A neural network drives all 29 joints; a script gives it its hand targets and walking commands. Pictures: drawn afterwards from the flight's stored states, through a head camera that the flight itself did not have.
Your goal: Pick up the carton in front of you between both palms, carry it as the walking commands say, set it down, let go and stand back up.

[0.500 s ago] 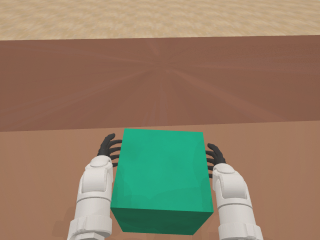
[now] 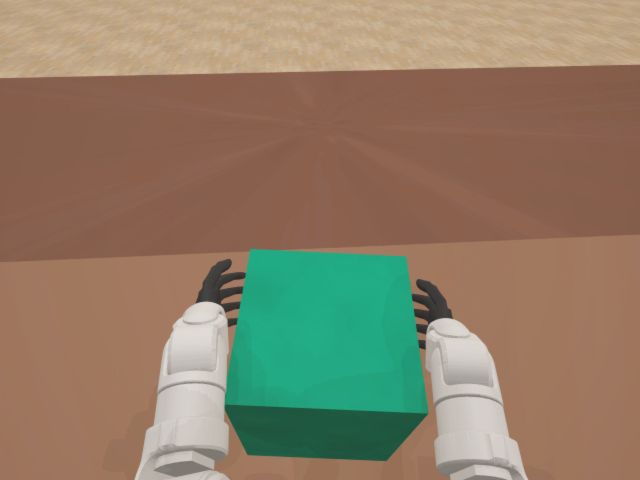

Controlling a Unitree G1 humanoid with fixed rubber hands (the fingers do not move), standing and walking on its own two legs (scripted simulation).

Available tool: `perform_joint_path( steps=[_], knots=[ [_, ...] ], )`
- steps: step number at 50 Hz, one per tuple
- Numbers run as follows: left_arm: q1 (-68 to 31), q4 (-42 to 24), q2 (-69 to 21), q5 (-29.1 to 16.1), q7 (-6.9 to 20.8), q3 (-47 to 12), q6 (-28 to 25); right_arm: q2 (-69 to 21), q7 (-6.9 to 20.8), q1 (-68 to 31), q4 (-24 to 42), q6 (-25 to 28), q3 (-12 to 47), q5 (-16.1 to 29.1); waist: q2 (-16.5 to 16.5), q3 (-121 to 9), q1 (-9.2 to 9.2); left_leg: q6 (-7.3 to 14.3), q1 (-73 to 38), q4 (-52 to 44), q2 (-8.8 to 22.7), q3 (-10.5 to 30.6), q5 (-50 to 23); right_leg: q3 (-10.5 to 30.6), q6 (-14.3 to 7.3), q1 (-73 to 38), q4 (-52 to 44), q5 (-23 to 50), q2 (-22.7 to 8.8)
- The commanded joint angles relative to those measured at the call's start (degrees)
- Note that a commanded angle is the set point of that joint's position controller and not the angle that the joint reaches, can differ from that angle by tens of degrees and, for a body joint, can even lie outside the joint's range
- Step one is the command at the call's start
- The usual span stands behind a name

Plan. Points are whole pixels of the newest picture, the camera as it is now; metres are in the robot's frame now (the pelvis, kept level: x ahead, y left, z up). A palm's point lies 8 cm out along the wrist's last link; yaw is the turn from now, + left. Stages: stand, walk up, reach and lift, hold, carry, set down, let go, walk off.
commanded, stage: hold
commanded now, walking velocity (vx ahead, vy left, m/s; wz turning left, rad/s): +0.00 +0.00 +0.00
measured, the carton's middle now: (322, 361) +0.29 +0.00 -0.02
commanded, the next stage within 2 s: carry in 0.28 s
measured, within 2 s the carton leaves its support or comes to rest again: neither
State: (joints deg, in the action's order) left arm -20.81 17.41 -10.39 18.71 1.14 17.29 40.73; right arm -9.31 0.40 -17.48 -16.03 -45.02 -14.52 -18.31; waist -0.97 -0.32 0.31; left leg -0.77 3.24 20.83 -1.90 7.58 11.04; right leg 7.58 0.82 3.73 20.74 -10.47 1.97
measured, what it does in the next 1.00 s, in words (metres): walks ahead: right foot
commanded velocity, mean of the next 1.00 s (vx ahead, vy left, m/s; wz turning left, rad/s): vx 0.38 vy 0.00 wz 0.00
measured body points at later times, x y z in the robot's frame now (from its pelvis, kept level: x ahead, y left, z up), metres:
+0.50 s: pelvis +0.04 +0.02 -0.01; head +0.00 +0.02 +0.44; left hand +0.34 +0.17 +0.07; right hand +0.33 -0.13 +0.06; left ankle +0.02 +0.13 -0.75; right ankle +0.02 -0.12 -0.73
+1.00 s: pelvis +0.28 +0.04 -0.01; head +0.26 +0.04 +0.43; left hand +0.51 +0.20 +0.07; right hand +0.53 -0.11 +0.07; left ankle +0.40 +0.14 -0.74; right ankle +0.13 -0.09 -0.75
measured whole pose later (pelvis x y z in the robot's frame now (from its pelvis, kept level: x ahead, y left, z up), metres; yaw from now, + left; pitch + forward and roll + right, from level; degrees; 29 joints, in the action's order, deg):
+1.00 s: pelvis +0.28 +0.04 -0.01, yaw +1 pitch +5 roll +0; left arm 3.2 -30.7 -7.6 -1.3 -10.7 2.8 65.4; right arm -7.7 -12.1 4.3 30.0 -66.5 -2.9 0.0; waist 1.2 -9.1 2.7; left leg -0.2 30.3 30.4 4.8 -11.9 8.4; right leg -9.2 2.5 -0.5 17.9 -22.4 -3.4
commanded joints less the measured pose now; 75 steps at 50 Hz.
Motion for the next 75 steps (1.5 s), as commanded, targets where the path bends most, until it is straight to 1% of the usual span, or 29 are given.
perform_joint_path(
  steps=[1,3,4,5,6,13,14,16,18,21,23,24,25,32,34,35,36,37,41,48,51,52,53,54,58,65,70,73,75],
  knots=[
    [-20.5,6.5,-54.9,-15.2,14.0,-29.0,1.5,-49.5,14.3,-36.6,6.5,4.2,31.6,15.9,2.0,-8.8,-0.93,-0.7,-1.3,-3.9,-3.1,-3.6,-2.9,-6.2,0.5,-1.2,-4.2,1.3,4.3],
    [-25.5,7.5,-53.5,-14.7,14.6,-29.7,1.1,-50.8,14.0,-36.3,4.7,4.1,30.1,15.8,1.0,-11.4,-2.12,-0.4,-2.2,-3.5,-3.4,-4.2,-6.3,-4.4,0.1,-0.7,-4.2,5.7,3.7],
    [-21.8,3.2,-54.8,-16.0,14.2,-33.4,0.7,-50.6,14.0,-34.5,4.6,4.3,32.6,19.0,-1.6,-14.4,0.96,-1.0,-1.4,-3.4,-4.1,-4.3,-10.4,-3.8,0.5,-5.9,-3.6,8.7,3.4],
    [-21.6,1.9,-53.5,-17.1,14.0,-33.1,0.6,-51.9,13.2,-33.8,7.9,4.3,32.7,17.8,4.0,-14.4,-0.34,0.4,-2.9,-2.7,-2.7,-2.3,-12.3,-4.0,0.3,-5.2,-2.5,10.6,3.7],
    [-20.2,0.7,-54.5,-15.9,14.1,-31.5,1.0,-51.6,12.8,-32.1,10.0,3.9,34.3,18.3,-1.8,-15.8,-0.69,-1.0,-3.7,-2.2,-4.9,-4.3,-16.0,-3.2,1.0,-4.0,-3.8,16.2,2.5],
    [-19.9,0.5,-53.2,-17.0,14.0,-31.9,1.2,-49.4,12.9,-31.9,8.3,3.6,32.6,17.2,3.1,-13.0,-0.86,-0.4,-2.0,-3.6,-4.2,-3.2,-9.6,-4.3,0.8,-5.2,-4.0,9.5,3.4],
    [-16.7,1.4,-53.4,-17.7,13.7,-33.5,2.2,-51.1,13.0,-34.3,12.1,3.9,35.6,19.9,6.0,-13.9,0.05,-0.1,2.0,2.5,5.6,-3.2,-0.6,-0.5,-0.6,2.3,0.2,-0.8,-7.4],
    [-19.4,-2.0,-53.9,-18.7,13.4,-34.6,2.5,-50.7,12.6,-32.7,13.0,2.7,36.3,19.6,9.0,-11.5,0.14,-0.5,9.5,7.1,1.6,-5.5,16.3,6.2,-3.6,6.6,-6.0,-28.8,-9.1],
    [-18.4,-7.9,-53.5,-19.5,12.2,-37.5,2.9,-51.4,12.5,-31.7,15.9,2.1,39.2,21.4,9.7,-9.0,0.00,-1.1,14.3,15.8,0.4,-10.6,13.4,11.5,-5.3,11.6,-10.0,-31.1,-13.6],
    [-16.1,-14.3,-52.6,-22.2,10.7,-42.4,5.6,-52.1,10.8,-32.2,23.6,0.2,46.4,25.4,4.1,-17.2,-0.80,0.2,2.5,-2.3,4.7,-6.5,13.5,0.0,-3.9,13.8,4.7,-23.4,-9.0],
    [-19.5,-19.9,-52.7,-24.7,10.2,-45.9,7.9,-51.3,9.5,-26.5,23.0,-1.6,43.9,25.1,-12.4,-14.5,-1.33,7.9,-4.5,-9.3,19.5,17.2,22.4,-12.5,-0.7,31.3,24.0,-19.9,-0.4],
    [-18.8,-19.0,-53.4,-26.3,9.9,-47.7,9.3,-50.1,8.7,-26.0,26.6,-2.8,43.9,24.2,-12.1,-11.1,-2.09,11.4,-6.8,-9.2,21.9,19.0,9.1,-12.5,-0.7,37.4,24.5,-21.5,-3.3],
    [-20.1,-21.8,-53.5,-27.1,9.5,-49.1,9.7,-50.7,7.9,-26.4,26.9,-4.2,45.0,24.2,-7.7,-11.8,-2.23,11.7,-7.5,-7.9,22.2,18.0,1.7,-11.6,-0.9,37.8,23.3,-21.9,-4.0],
    [-2.4,-32.4,-47.0,-26.8,1.7,-48.2,18.8,-42.7,1.0,-11.1,40.9,-12.9,45.1,25.4,-7.5,-18.6,-1.66,6.1,12.2,2.7,11.3,-6.2,6.3,-20.0,0.0,0.1,-0.9,-3.5,-0.4],
    [2.1,-36.8,-43.4,-25.2,-0.8,-44.5,20.9,-41.0,-0.7,-13.1,47.9,-16.0,47.3,26.9,15.8,-20.1,0.74,0.8,36.1,25.5,4.1,-16.1,15.5,8.9,-8.2,-19.0,-6.3,-8.8,-21.7],
    [3.1,-36.2,-41.1,-23.2,-3.0,-42.3,22.1,-39.8,-1.7,-10.3,44.0,-17.8,44.1,26.6,12.6,-18.4,1.32,1.2,44.5,30.0,4.6,-12.1,23.1,21.4,-15.1,-19.3,-7.9,-15.3,-29.0],
    [4.4,-38.6,-40.2,-23.5,-3.9,-41.6,22.8,-40.7,-2.3,-13.8,48.9,-18.3,46.1,30.0,10.5,-11.8,1.10,1.4,49.0,34.5,7.2,-9.9,20.7,22.6,-16.1,-15.6,-9.4,-11.1,-29.5],
    [0.6,-42.1,-44.0,-25.2,-4.7,-42.2,23.4,-41.6,-3.1,-13.9,50.1,-18.4,45.5,30.1,3.3,-13.0,1.01,0.8,47.0,36.6,8.1,-8.7,18.9,18.3,-14.9,-12.8,-11.0,-9.0,-28.0],
    [2.4,-49.4,-40.4,-27.9,-6.3,-43.3,24.1,-42.6,-7.3,-7.0,51.4,-19.3,44.1,28.5,8.2,-12.0,0.45,-1.2,36.8,27.0,7.8,-15.1,2.4,-3.7,-8.2,-2.3,-13.8,-1.0,-18.5],
    [4.5,-53.2,-31.5,-29.3,-11.0,-44.5,24.5,-34.3,-13.0,0.4,51.8,-19.1,38.8,25.5,7.2,-9.8,0.97,0.5,23.1,10.8,6.5,-19.3,-8.1,-11.5,-6.6,1.7,-9.8,6.0,-16.9],
    [4.0,-53.9,-30.4,-31.3,-11.3,-44.4,25.0,-32.3,-13.4,3.5,51.3,-19.6,37.2,26.1,4.3,-16.5,-1.84,2.2,-1.3,9.0,3.3,-23.2,0.9,-19.6,-3.2,8.3,14.7,15.5,-12.7],
    [6.4,-53.8,-27.2,-28.8,-11.8,-41.9,25.6,-28.8,-13.7,4.3,50.6,-19.6,35.5,25.0,-3.7,-19.0,-2.46,6.6,-9.2,-0.8,14.7,-2.7,18.0,-20.3,-0.4,21.2,31.1,7.8,-7.9],
    [4.0,-57.4,-28.2,-30.9,-11.6,-43.6,25.7,-29.9,-13.8,3.7,52.4,-19.1,37.8,26.5,-17.0,-21.8,-1.52,10.6,-16.4,-8.9,27.9,23.6,12.5,-16.5,1.6,32.3,45.3,-16.0,-2.2],
    [3.5,-55.6,-30.3,-30.0,-11.6,-44.8,25.6,-30.9,-13.4,1.9,52.5,-19.2,36.9,26.4,-13.6,-20.4,-1.22,11.7,-13.6,-10.1,26.4,21.5,14.2,-8.8,-0.8,36.6,49.5,-17.4,-6.5],
    [8.5,-47.7,-36.1,-27.1,-9.6,-42.3,24.7,-36.8,-9.9,-0.7,52.7,-19.6,44.3,28.5,0.0,-18.9,-0.94,8.2,-3.8,-9.2,23.1,5.1,0.3,-6.8,-2.5,33.7,44.8,-5.6,-11.1],
    [10.9,-50.8,-35.9,-25.6,-8.5,-45.4,23.3,-34.6,-6.9,2.4,54.6,-18.6,44.7,29.4,-8.2,-11.7,-0.75,7.1,-0.1,-13.9,17.1,-12.0,-3.2,-13.1,-0.8,31.4,20.1,4.5,-9.0],
    [11.2,-51.9,-31.8,-25.9,-8.8,-46.2,24.3,-33.4,-8.5,5.4,52.0,-19.3,43.1,26.8,-5.0,-5.7,-1.75,7.8,-5.7,-13.2,15.6,-14.2,-17.5,-19.9,-1.0,32.2,12.3,8.2,-6.1],
    [11.1,-51.8,-30.6,-25.8,-9.1,-45.1,24.3,-30.6,-9.4,8.1,50.8,-19.3,42.4,25.6,-11.3,-4.8,-1.14,5.6,-7.1,-5.2,14.5,-17.0,-29.1,-21.2,-2.5,24.9,8.5,5.9,-5.4],
    [10.9,-52.3,-30.7,-26.4,-9.0,-44.3,24.5,-30.1,-9.2,6.6,53.9,-19.2,42.5,26.5,-6.2,-8.4,-0.55,4.5,-4.2,6.9,13.5,-21.5,-38.5,-27.0,-3.1,12.6,5.9,3.5,0.1]
  ],
)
